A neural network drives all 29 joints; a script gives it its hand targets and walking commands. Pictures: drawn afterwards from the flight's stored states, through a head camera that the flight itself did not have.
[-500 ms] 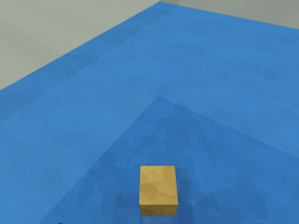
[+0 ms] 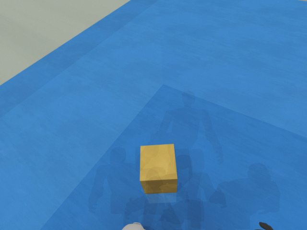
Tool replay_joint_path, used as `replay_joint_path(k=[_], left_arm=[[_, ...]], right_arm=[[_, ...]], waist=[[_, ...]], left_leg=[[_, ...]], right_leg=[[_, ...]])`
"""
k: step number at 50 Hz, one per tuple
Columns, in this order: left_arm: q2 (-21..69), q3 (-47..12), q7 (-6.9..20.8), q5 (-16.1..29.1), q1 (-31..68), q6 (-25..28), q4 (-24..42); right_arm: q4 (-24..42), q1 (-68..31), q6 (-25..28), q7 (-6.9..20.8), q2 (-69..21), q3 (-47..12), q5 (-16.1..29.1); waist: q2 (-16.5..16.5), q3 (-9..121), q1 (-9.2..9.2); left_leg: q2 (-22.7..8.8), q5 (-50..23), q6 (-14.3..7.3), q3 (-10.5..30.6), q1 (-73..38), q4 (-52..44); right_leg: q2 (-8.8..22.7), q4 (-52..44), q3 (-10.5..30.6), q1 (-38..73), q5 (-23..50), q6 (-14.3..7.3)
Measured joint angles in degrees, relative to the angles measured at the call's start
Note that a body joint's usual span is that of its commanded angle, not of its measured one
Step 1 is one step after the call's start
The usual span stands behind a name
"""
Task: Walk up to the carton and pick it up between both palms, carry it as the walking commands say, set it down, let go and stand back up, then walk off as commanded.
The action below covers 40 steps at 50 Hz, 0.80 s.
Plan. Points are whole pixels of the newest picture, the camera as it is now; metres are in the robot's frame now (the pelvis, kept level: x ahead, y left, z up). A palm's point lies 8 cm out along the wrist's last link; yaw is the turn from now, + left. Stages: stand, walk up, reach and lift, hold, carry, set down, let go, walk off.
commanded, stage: walk off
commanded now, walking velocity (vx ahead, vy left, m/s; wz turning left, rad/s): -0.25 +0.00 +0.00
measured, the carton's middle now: (159, 169) +0.52 +0.05 -0.64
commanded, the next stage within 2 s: none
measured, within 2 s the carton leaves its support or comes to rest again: neither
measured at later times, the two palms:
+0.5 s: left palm out of the picture -0.11 +0.29 -0.13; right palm out of the picture -0.11 -0.25 -0.11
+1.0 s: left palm out of the picture -0.25 +0.24 -0.10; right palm out of the picture -0.25 -0.29 -0.14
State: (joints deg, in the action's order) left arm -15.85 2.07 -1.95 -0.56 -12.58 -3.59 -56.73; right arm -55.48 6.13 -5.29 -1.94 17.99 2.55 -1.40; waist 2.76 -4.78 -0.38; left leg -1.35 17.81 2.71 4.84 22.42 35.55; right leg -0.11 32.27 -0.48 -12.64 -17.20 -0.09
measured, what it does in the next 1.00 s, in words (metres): walks backwards: left foot, then right foot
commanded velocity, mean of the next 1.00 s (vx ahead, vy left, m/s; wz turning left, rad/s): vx -0.25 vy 0.00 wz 0.00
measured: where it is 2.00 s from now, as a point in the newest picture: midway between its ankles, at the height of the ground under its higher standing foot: outside the picture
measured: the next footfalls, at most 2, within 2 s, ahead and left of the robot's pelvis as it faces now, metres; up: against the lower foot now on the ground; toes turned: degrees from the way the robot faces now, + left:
left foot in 0.44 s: -0.15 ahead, +0.12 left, +0.00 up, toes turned +3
right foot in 0.88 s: -0.27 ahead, -0.12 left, +0.00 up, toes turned +0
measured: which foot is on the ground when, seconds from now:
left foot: up 0.00-0.42, down 0.44-0.88, up 0.90-1.00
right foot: down 0.00-0.44, up 0.46-0.86, down 0.88-1.00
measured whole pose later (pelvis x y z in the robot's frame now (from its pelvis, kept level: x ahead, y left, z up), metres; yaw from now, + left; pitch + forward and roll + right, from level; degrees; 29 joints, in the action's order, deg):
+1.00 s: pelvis -0.29 -0.02 +0.01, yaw +1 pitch -1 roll +2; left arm -12.1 3.4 -2.5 -1.7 -13.2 -3.9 -54.8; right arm -56.2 12.6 -5.2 -2.2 15.5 5.3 -1.2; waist 2.6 -4.0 0.7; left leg 4.1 27.0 0.5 5.3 28.1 59.3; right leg 0.7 27.7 -1.0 -10.1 -16.7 -1.8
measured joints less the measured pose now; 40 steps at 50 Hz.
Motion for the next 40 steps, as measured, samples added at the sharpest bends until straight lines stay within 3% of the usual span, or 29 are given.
replay_joint_path(k=[2,5,8,14,18,22,25,28,31,33,36,40], left_arm=[[0.8,-0.3,0.2,-0.8,-0.5,-0.1,0.5],[1.6,-0.5,0.0,-0.9,-0.2,-0.4,1.4],[1.9,-0.4,-0.4,-0.4,1.6,-0.2,2.9],[2.1,-0.2,-1.0,-0.4,4.6,0.4,4.0],[1.6,0.3,-0.7,-0.8,4.9,0.0,3.0],[0.8,1.2,-0.4,-0.5,3.6,-0.8,1.8],[0.3,2.2,-0.5,-0.6,1.5,-1.6,0.8],[-0.2,3.0,0.0,-0.7,-0.1,-1.7,0.3],[-0.5,3.5,-0.1,-1.0,-1.8,-1.5,-0.5],[-0.4,3.7,-0.3,-0.8,-2.4,-1.6,-0.8],[0.1,3.6,-0.7,-0.2,-2.4,-2.0,-0.6],[1.4,3.0,-0.9,0.7,-1.0,-2.0,0.3]], right_arm=[[-0.3,0.8,-0.5,-0.3,0.1,0.7,0.2],[-0.9,2.0,-0.4,-0.3,0.3,1.5,0.3],[-1.8,3.7,-0.3,-0.3,0.2,2.1,0.3],[-2.4,5.6,-0.7,-0.7,-1.3,2.1,1.2],[-2.1,5.3,-0.3,-0.7,-2.9,1.7,1.7],[-2.0,6.4,0.9,-0.5,-3.8,1.4,1.3],[-1.8,7.6,1.0,-0.4,-4.7,0.9,0.0],[-0.8,7.6,0.7,-0.6,-5.1,0.4,-0.3],[0.9,5.5,1.2,-0.7,-5.2,0.3,0.3],[2.0,3.9,1.8,-1.0,-5.2,0.2,0.5],[2.8,2.2,2.3,-1.2,-5.2,0.0,0.5],[2.3,1.5,2.2,-0.8,-4.7,0.2,-0.1]], waist=[[-0.2,0.2,-0.19],[-0.2,0.3,-0.01],[-0.2,0.2,0.17],[-1.4,-0.1,0.21],[-3.1,-0.3,0.01],[-4.3,0.2,0.08],[-4.8,0.7,0.27],[-4.9,1.1,-0.07],[-5.3,1.3,-0.35],[-5.3,1.2,-0.36],[-4.7,1.0,-0.2],[-3.2,0.4,0.34]], left_leg=[[3.7,9.0,-0.9,2.8,3.5,13.4],[6.8,9.4,-0.9,3.3,5.5,28.9],[7.2,8.1,0.7,2.1,3.6,34.6],[5.0,11.8,2.1,-1.3,-5.9,21.1],[3.3,11.7,0.4,-3.8,-11.2,8.0],[2.0,2.3,-2.1,-5.0,-15.9,-8.4],[1.3,0.2,-4.0,-5.1,-13.9,-7.3],[0.3,-1.4,-4.1,-5.1,-12.9,-8.4],[0.1,-3.0,-4.4,-5.4,-11.6,-8.8],[0.0,-4.0,-4.5,-5.5,-10.6,-8.9],[-0.1,-5.6,-4.4,-5.8,-9.0,-9.0],[-0.3,-7.6,-4.0,-6.2,-6.7,-8.9]], right_leg=[[0.8,0.4,0.0,-0.8,-0.3,-1.4],[1.4,-2.2,0.0,-0.9,1.7,-1.8],[1.5,-4.1,-0.2,-1.5,4.1,-2.1],[1.6,-5.9,-1.1,-3.4,7.8,-2.3],[1.7,-6.9,-1.7,-5.1,10.7,-1.8],[1.7,-6.3,-2.5,-8.1,12.8,-0.5],[-1.0,10.1,1.7,-14.0,-4.8,0.8],[-4.7,29.7,6.0,-17.5,-7.7,1.1],[-5.4,39.4,7.1,-16.1,-7.5,3.0],[-4.8,38.6,6.8,-13.0,-7.9,4.4],[-3.3,30.2,5.1,-7.6,-10.6,5.7],[-1.3,15.3,2.0,-1.2,-13.4,5.0]])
